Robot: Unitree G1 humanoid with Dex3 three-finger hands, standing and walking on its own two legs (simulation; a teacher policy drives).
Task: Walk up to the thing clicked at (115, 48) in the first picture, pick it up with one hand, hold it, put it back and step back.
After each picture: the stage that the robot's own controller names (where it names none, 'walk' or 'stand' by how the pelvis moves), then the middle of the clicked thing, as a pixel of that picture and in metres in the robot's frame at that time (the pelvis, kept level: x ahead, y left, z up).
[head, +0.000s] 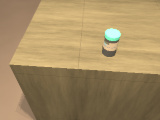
stand; (110, 43) +0.59 -0.11 +0.01
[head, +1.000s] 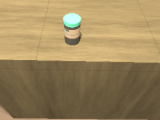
walk; (72, 30) +0.58 +0.07 +0.04
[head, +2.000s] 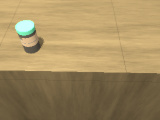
stand; (28, 37) +0.52 +0.23 +0.05
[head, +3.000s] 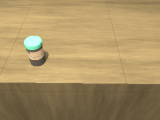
stand; (35, 51) +0.52 +0.21 +0.02
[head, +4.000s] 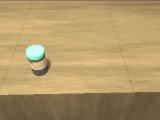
stand; (37, 61) +0.47 +0.19 +0.01
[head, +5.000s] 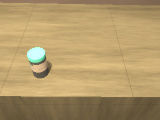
stand; (38, 63) +0.47 +0.19 +0.00
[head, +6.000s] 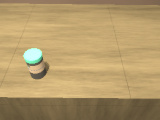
stand; (35, 64) +0.46 +0.21 +0.00
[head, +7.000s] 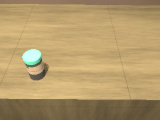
stand; (34, 65) +0.46 +0.21 +0.00
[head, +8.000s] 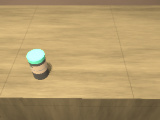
rise first; (38, 65) +0.46 +0.20 +0.01
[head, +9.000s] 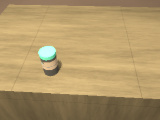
go down; (49, 61) +0.48 +0.19 +0.01
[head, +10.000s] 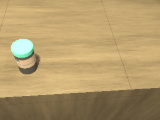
go down; (25, 57) +0.46 +0.18 +0.03
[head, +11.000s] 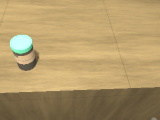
approach; (24, 53) +0.46 +0.18 +0.03
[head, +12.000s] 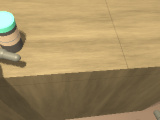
close in; (7, 34) +0.49 +0.19 +0.08
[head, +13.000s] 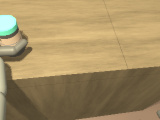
lift; (9, 37) +0.48 +0.19 +0.07
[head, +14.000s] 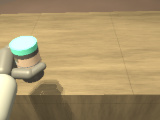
lift; (28, 60) +0.33 +0.16 +0.19
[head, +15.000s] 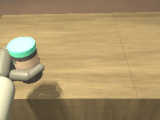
hold; (26, 61) +0.33 +0.17 +0.19
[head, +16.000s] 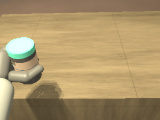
hold; (25, 62) +0.33 +0.17 +0.19
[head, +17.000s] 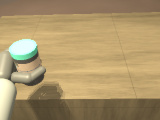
hold; (28, 63) +0.33 +0.16 +0.19
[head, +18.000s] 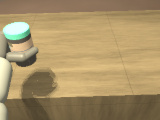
crouch; (21, 45) +0.39 +0.19 +0.20
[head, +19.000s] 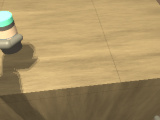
lower; (6, 33) +0.49 +0.20 +0.13
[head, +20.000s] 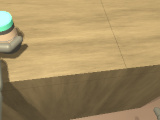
lower; (5, 33) +0.49 +0.19 +0.08
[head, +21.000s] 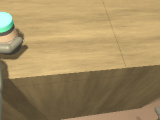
lower; (5, 34) +0.49 +0.19 +0.07
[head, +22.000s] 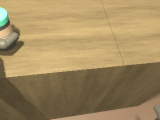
lower; (0, 30) +0.50 +0.20 +0.08
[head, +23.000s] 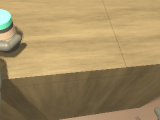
lower; (3, 32) +0.50 +0.19 +0.08
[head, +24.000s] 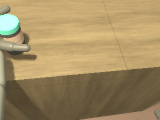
open; (11, 36) +0.49 +0.18 +0.07
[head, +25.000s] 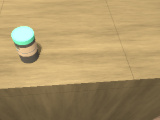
sink last; (26, 46) +0.48 +0.17 +0.05
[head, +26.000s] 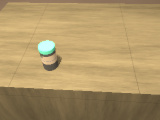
stand; (48, 56) +0.50 +0.19 +0.02
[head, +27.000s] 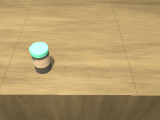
stand; (41, 58) +0.47 +0.18 +0.02
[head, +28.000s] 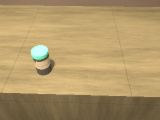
stand; (42, 60) +0.49 +0.19 +0.01
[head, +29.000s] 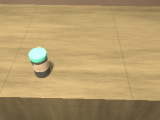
stand; (40, 63) +0.47 +0.19 +0.00
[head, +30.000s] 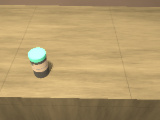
stand; (39, 63) +0.47 +0.19 +0.00
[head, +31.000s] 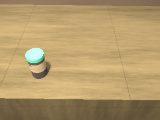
stand; (37, 64) +0.47 +0.20 +0.00
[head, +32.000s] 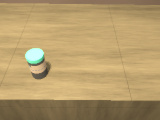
stand; (37, 64) +0.46 +0.20 +0.00
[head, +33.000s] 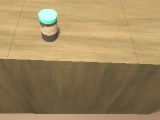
walk; (48, 26) +0.58 +0.14 +0.02
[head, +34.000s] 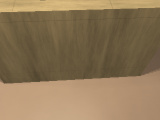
walk; out of the picture +0.88 +0.26 +0.04
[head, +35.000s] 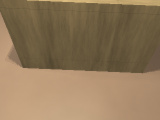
stand; out of the picture +1.14 +0.16 +0.02
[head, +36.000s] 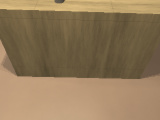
stand; out of the picture +1.08 +0.18 +0.00
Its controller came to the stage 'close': yes
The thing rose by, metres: 0.20
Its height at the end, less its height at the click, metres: +0.00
